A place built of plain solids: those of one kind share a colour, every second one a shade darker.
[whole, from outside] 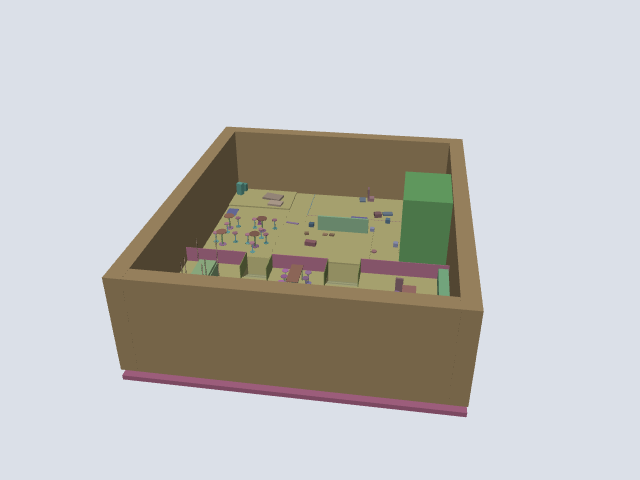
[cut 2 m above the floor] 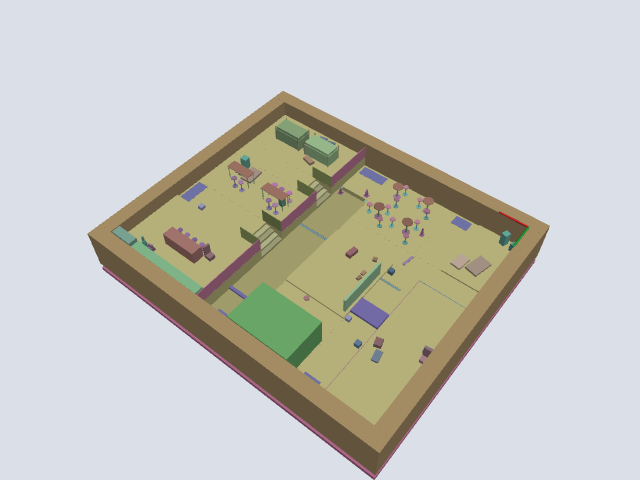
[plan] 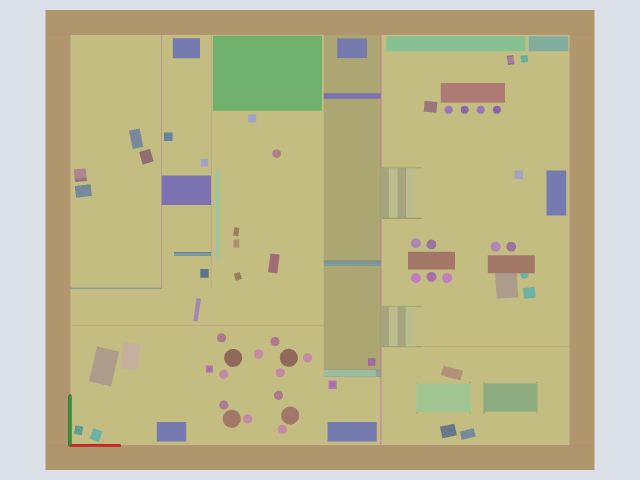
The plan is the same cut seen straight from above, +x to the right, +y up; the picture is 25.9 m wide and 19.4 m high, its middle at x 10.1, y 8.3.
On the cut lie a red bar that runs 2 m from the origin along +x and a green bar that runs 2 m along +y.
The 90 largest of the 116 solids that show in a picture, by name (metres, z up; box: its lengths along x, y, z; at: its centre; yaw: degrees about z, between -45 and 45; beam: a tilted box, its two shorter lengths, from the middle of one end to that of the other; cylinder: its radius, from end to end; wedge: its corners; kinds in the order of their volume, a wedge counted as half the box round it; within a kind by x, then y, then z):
{
 "wall_1": {"box": [1.0, 16.6, 6.0], "at": [-0.5, 8.3, 2.0]},
 "wall_2": {"box": [22.2, 1.0, 6.0], "at": [10.1, -0.5, 2.0]},
 "wall_3": {"box": [22.2, 1.0, 6.0], "at": [10.1, 17.1, 2.0]},
 "wall_4": {"box": [1.0, 16.6, 6.0], "at": [20.7, 8.3, 2.0]},
 "floor_1": {"box": [3.05, 4.85, 1.1], "at": [1.52, 2.42, -0.45]},
 "floor_2": {"box": [3.7, 10.25, 1.0], "at": [1.85, 11.47, -0.5]},
 "floor_3": {"box": [2.1, 4.85, 1.0], "at": [4.1, 2.42, -0.5]},
 "floor_4": {"box": [2.0, 10.25, 1.0], "at": [4.7, 11.47, -0.5]},
 "floor_5": {"box": [10.25, 1.5, 1.0], "at": [5.12, 5.6, -0.5]},
 "floor_6": {"box": [5.1, 4.85, 1.0], "at": [7.7, 2.42, -0.5]},
 "floor_7": {"box": [4.55, 5.2, 1.1], "at": [7.97, 8.95, -0.45]},
 "floor_8": {"box": [4.55, 1.9, 1.0], "at": [7.97, 12.5, -0.5]},
 "floor_9": {"box": [4.55, 3.15, 1.0], "at": [7.97, 15.03, -0.5]},
 "floor_10": {"box": [2.3, 2.77, 1.0], "at": [11.4, 1.39, -0.5]},
 "floor_11": {"box": [2.3, 13.55, 1.0], "at": [11.4, 9.82, -0.5]},
 "floor_12": {"box": [7.65, 4.0, 1.0], "at": [16.38, 2.0, 0.3]},
 "floor_13": {"box": [7.65, 3.6, 1.0], "at": [16.38, 7.4, 0.3]},
 "floor_14": {"box": [7.65, 5.4, 1.18], "at": [16.38, 13.9, 0.39]},
 "floor_15": {"box": [6.29, 1.6, 1.0], "at": [17.05, 4.8, 0.3]},
 "floor_16": {"box": [6.29, 2.0, 1.0], "at": [17.05, 10.2, 0.3]},
 "floor_base_1": {"box": [22.2, 18.6, 0.3], "at": [10.1, 8.3, -1.57]},
 "core_1": {"box": [4.41, 3.04, 5.0], "at": [7.97, 15.04, 2.5]},
 "piece_1": {"box": [2.2, 1.15, 0.92], "at": [15.1, 1.93, 1.26]},
 "piece_2": {"box": [2.12, 1.07, 0.2], "at": [15.1, 1.93, 1.82]},
 "piece_3": {"box": [2.2, 1.15, 0.92], "at": [17.8, 1.93, 1.26]},
 "piece_4": {"box": [2.12, 1.07, 0.23], "at": [17.8, 1.93, 1.83]},
 "counter_1": {"box": [5.63, 0.61, 0.87], "at": [15.6, 16.23, 1.42]},
 "step_tread_1": {"box": [0.34, 1.6, 0.36], "at": [12.72, 4.8, -0.02]},
 "step_tread_2": {"box": [0.34, 2.0, 0.36], "at": [12.72, 10.2, -0.02]},
 "step_tread_3": {"box": [0.34, 1.6, 0.52], "at": [13.06, 4.8, 0.06]},
 "step_tread_4": {"box": [0.34, 2.0, 0.52], "at": [13.06, 10.2, 0.06]},
 "step_tread_5": {"box": [0.34, 1.6, 0.68], "at": [13.4, 4.8, 0.14]},
 "step_tread_6": {"box": [0.34, 2.0, 0.68], "at": [13.4, 10.2, 0.14]},
 "step_tread_7": {"box": [0.34, 1.6, 0.84], "at": [13.74, 4.8, 0.22]},
 "step_tread_8": {"box": [0.34, 2.0, 0.84], "at": [13.74, 10.2, 0.22]},
 "island_1": {"box": [2.6, 0.8, 0.94], "at": [16.27, 14.25, 1.45]},
 "tall_1": {"box": [1.6, 0.61, 2.0], "at": [19.34, 16.23, 1.98]},
 "step_hump_1": {"box": [2.0, 1.2, 0.23], "at": [4.7, 10.31, 0.07]},
 "step_hump_2": {"box": [2.3, 0.22, 0.2], "at": [11.4, 14.12, 0.05]},
 "screenW_1": {"box": [0.15, 3.65, 1.13], "at": [5.96, 9.34, 0.67]},
 "bin_1": {"box": [0.32, 0.35, 0.61], "at": [0.35, 0.61, 0.41], "yaw": -11.4},
 "bin_2": {"box": [0.4, 0.46, 0.96], "at": [1.05, 0.42, 0.58], "yaw": -18.7},
 "bin_3": {"box": [0.38, 0.35, 0.76], "at": [14.12, 7.33, 1.18], "yaw": -16.5},
 "bin_4": {"cylinder": 0.17, "from": [18.36, 6.91, 0.8], "to": [18.36, 6.91, 1.45]},
 "bin_5": {"box": [0.48, 0.44, 0.89], "at": [18.56, 6.17, 1.25], "yaw": 6.7},
 "rail_rim_1": {"box": [0.04, 4.0, 1.0], "at": [12.57, 2.0, 1.3]},
 "rail_rim_2": {"box": [0.04, 3.6, 1.0], "at": [12.57, 7.4, 1.3]},
 "rail_rim_3": {"box": [0.04, 5.4, 1.0], "at": [12.57, 13.9, 1.48]},
 "pallet_1": {"box": [0.92, 1.45, 0.16], "at": [1.37, 3.19, 0.18], "yaw": -13.1},
 "pallet_2": {"box": [0.71, 1.07, 0.16], "at": [2.44, 3.6, 0.18], "yaw": -7.4},
 "pallet_3": {"box": [0.88, 1.29, 0.16], "at": [17.64, 6.6, 0.88], "yaw": 3.3},
 "low_mat_1": {"box": [1.2, 0.8, 0.06], "at": [4.1, 0.55, -0.02]},
 "low_mat_2": {"box": [1.1, 0.8, 0.06], "at": [4.7, 16.05, -0.02]},
 "low_mat_3": {"box": [2.0, 0.8, 0.06], "at": [11.4, 0.55, -0.02]},
 "low_mat_4": {"box": [1.2, 0.8, 0.06], "at": [11.4, 16.05, -0.02]},
 "low_mat_5": {"box": [0.8, 1.82, 0.06], "at": [19.65, 10.2, 0.78]},
 "floor_gap_1": {"box": [2.3, 0.28, 0.45], "at": [11.4, 2.91, -1.18]},
 "rail_1": {"box": [1.62, 0.04, 1.0], "at": [13.4, 3.98, 1.3]},
 "rail_2": {"box": [1.62, 0.04, 1.0], "at": [13.4, 5.62, 1.3]},
 "rail_3": {"box": [1.62, 0.04, 1.0], "at": [13.4, 9.18, 1.3]},
 "rail_4": {"box": [1.62, 0.04, 1.0], "at": [13.4, 11.22, 1.48]},
 "hand_truck_1": {"box": [0.49, 0.52, 0.27], "at": [0.41, 10.92, 0.13], "yaw": 5.1},
 "hand_truck_2": {"box": [0.49, 0.14, 0.78], "at": [0.43, 10.73, 0.66], "yaw": 5.1},
 "hand_truck_3": {"box": [0.52, 0.44, 0.3], "at": [14.57, 13.68, 1.13], "yaw": -4.6},
 "hand_truck_4": {"box": [0.14, 0.44, 0.92], "at": [14.76, 13.67, 1.74], "yaw": -4.6},
 "carton_folded_1": {"box": [0.65, 0.48, 0.17], "at": [0.54, 10.28, 0.03], "yaw": 7.0},
 "carton_folded_2": {"box": [0.44, 0.76, 0.18], "at": [2.67, 12.39, 0.04], "yaw": 11.4},
 "carton_folded_3": {"box": [0.6, 0.48, 0.2], "at": [15.29, 0.58, 0.85], "yaw": 12.2},
 "carton_folded_4": {"box": [0.58, 0.35, 0.18], "at": [16.07, 0.46, 0.84], "yaw": 13.6},
 "top_1": {"cylinder": 0.36, "from": [6.53, 1.08, 0.99], "to": [6.53, 1.08, 1.03]},
 "top_2": {"cylinder": 0.36, "from": [6.59, 3.53, 0.99], "to": [6.59, 3.53, 1.03]},
 "top_3": {"cylinder": 0.36, "from": [8.84, 3.54, 0.99], "to": [8.84, 3.54, 1.03]},
 "top_4": {"cylinder": 0.36, "from": [8.89, 1.21, 0.99], "to": [8.89, 1.21, 1.03]},
 "top_5": {"box": [1.9, 0.73, 0.042], "at": [14.61, 7.47, 1.85]},
 "top_6": {"box": [1.9, 0.73, 0.042], "at": [17.83, 7.32, 1.85]},
 "edge_crate_1": {"box": [0.31, 0.31, 0.27], "at": [5.43, 11.43, 0.14]},
 "edge_crate_2": {"box": [0.33, 0.33, 0.31], "at": [7.36, 13.21, 0.15]},
 "edge_crate_3": {"box": [0.35, 0.35, 0.26], "at": [18.13, 10.94, 0.93]},
 "crate_1": {"box": [0.38, 0.77, 0.31], "at": [8.23, 7.35, 0.26], "yaw": -7.4},
 "edge_carton_1": {"box": [0.35, 0.35, 0.31], "at": [3.96, 12.47, 0.15]},
 "edge_carton_2": {"box": [0.35, 0.35, 0.3], "at": [5.43, 6.95, 0.15]},
 "sack_1": {"box": [0.82, 0.41, 0.22], "at": [15.43, 2.92, 0.91], "yaw": -15.3},
 "carton_1": {"box": [0.46, 0.53, 0.3], "at": [3.08, 11.67, 0.15], "yaw": 15.8},
 "parcel_1": {"box": [0.24, 0.34, 0.17], "at": [6.72, 8.15, 0.14], "yaw": -0.7},
 "parcel_2": {"box": [0.21, 0.34, 0.18], "at": [6.72, 8.63, 0.14], "yaw": -8.6},
 "parcel_3": {"box": [0.27, 0.3, 0.2], "at": [6.78, 6.83, 0.15], "yaw": 16.6},
 "low_stripE_1": {"box": [0.04, 10.25, 0.06], "at": [3.7, 11.47, -0.02]},
 "inway_plank_1": {"box": [0.18, 0.94, 0.1], "at": [5.13, 5.48, 0.0], "yaw": -8.4},
 "low_cover_top_1": {"box": [2.3, 0.1, 0.07], "at": [11.4, 7.36, -0.01]},
 "edge_hose_coil_1": {"cylinder": 0.17, "from": [8.35, 11.79, -0.05], "to": [8.35, 11.79, 0.09]}
}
